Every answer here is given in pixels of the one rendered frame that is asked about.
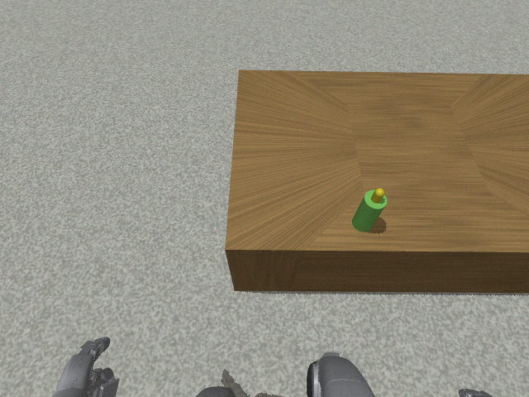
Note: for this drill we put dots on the left robot hand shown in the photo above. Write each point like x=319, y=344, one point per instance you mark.
x=79, y=373

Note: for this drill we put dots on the bottle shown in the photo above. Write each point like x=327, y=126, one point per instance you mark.
x=370, y=208

